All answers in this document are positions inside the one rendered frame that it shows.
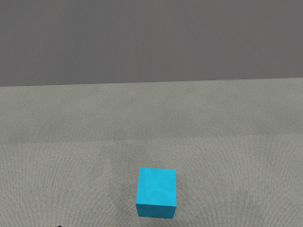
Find carton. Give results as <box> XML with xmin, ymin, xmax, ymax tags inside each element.
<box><xmin>135</xmin><ymin>167</ymin><xmax>177</xmax><ymax>219</ymax></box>

